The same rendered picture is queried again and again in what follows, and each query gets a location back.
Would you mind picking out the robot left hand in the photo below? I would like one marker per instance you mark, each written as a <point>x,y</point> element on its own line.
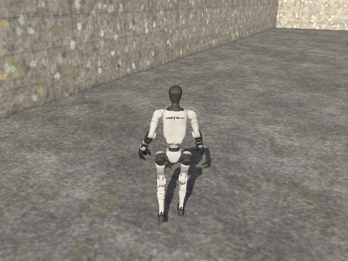
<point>141,152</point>

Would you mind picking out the robot right hand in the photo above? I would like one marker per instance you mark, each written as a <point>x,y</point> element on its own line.
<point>196,149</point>

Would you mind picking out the robot left shin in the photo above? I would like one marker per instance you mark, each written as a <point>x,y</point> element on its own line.
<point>161,197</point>

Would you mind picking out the right robot forearm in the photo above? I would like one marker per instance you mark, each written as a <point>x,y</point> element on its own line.
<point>199,141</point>

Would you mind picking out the robot left upper arm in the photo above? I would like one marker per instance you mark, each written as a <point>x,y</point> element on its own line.
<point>154,123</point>

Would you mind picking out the left robot forearm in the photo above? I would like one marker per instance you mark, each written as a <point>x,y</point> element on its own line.
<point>145,142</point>

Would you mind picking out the humanoid robot head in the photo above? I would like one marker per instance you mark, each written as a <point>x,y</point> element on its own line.
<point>175,93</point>

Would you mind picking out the robot right upper arm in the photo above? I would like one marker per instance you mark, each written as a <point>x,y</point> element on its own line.
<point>194,123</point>

